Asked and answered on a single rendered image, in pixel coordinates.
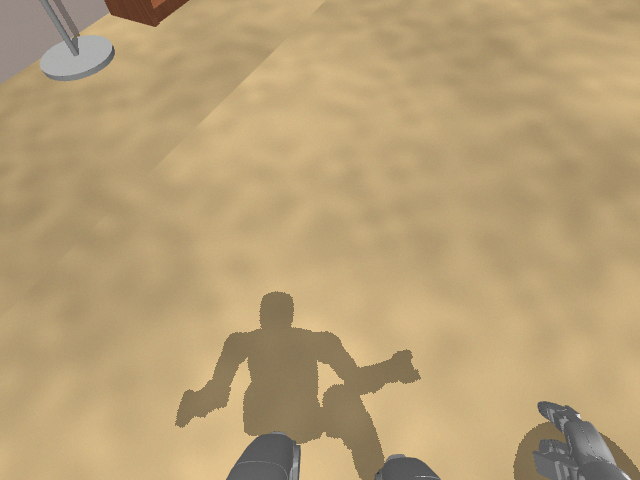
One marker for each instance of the floor lamp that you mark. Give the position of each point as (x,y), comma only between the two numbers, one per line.
(75,58)

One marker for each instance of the right robot hand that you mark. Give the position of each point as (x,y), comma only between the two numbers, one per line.
(560,461)

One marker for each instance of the bookshelf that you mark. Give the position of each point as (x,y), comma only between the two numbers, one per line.
(149,12)

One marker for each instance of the right robot arm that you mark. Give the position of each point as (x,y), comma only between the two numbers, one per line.
(598,470)

